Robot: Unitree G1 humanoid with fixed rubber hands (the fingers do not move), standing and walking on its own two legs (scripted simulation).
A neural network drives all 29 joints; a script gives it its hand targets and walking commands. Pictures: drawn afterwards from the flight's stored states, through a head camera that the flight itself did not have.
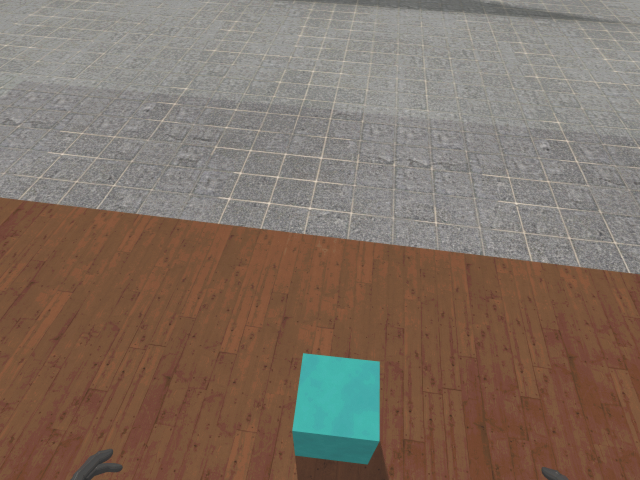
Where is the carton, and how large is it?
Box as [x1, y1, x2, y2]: [292, 353, 379, 464]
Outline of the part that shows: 303,353 292,429 295,455 367,464 379,440 379,362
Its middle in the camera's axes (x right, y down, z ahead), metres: +0.05 +0.47 +1.09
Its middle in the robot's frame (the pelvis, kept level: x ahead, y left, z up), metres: +0.41 -0.04 -0.66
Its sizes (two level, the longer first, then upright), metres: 0.210 0.200 0.250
